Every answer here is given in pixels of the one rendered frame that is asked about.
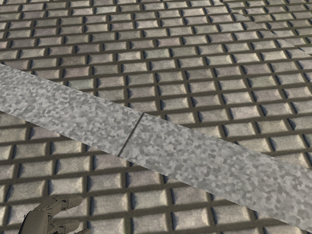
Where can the left robot hand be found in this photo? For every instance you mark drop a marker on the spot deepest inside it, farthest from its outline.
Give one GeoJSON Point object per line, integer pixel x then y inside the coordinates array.
{"type": "Point", "coordinates": [36, 221]}

